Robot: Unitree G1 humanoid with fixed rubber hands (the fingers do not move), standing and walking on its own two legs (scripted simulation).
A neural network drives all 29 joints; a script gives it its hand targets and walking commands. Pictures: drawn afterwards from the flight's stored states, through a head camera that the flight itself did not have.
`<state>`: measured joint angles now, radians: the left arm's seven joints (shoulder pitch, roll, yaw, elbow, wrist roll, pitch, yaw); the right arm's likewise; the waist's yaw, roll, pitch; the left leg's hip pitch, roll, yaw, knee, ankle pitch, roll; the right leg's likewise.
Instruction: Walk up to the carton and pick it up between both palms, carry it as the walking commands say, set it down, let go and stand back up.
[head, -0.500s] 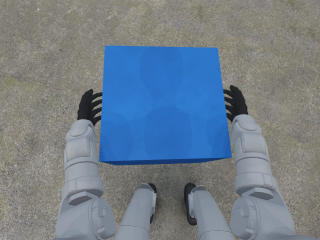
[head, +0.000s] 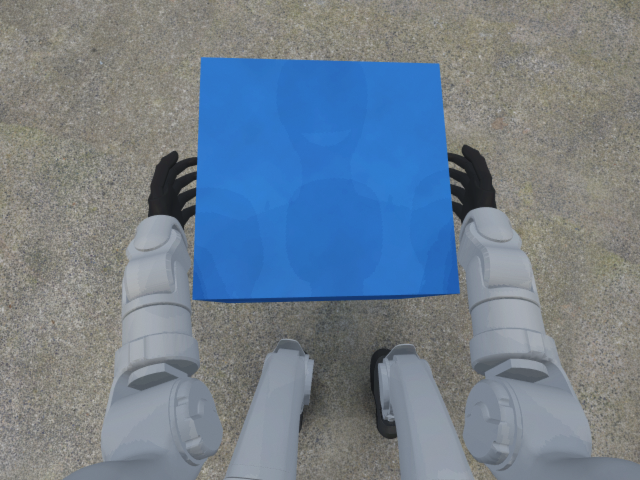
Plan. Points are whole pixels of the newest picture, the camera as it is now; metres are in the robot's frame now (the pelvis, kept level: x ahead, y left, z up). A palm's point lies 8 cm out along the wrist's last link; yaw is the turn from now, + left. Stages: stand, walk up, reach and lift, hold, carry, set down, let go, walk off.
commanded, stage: set down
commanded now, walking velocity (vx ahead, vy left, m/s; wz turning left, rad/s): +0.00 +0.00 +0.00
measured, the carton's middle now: (318, 201) +0.45 +0.06 -0.17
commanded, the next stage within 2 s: none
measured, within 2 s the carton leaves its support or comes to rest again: neither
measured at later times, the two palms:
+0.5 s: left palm (192, 217) +0.42 +0.25 -0.16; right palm (451, 210) +0.45 -0.14 -0.17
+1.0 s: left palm (205, 217) +0.44 +0.26 -0.25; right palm (429, 209) +0.47 -0.13 -0.26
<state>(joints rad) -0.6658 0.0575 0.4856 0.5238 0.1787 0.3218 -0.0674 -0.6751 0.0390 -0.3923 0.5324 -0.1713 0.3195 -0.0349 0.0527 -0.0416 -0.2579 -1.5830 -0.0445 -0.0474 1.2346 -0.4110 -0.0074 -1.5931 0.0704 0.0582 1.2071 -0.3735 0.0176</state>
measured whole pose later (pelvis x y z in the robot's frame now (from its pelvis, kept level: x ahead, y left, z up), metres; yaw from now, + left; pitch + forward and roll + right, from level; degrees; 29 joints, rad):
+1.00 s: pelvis -0.04 +0.00 -0.15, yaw +0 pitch +52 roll -1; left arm -1.03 0.23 0.44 0.69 0.10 0.33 -0.03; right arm -1.08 -0.12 -0.37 0.73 -0.08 0.31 -0.08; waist 0.06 -0.04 -0.18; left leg -2.18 -0.08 -0.04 1.77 -0.50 -0.02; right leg -2.19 0.11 0.05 1.74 -0.46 0.05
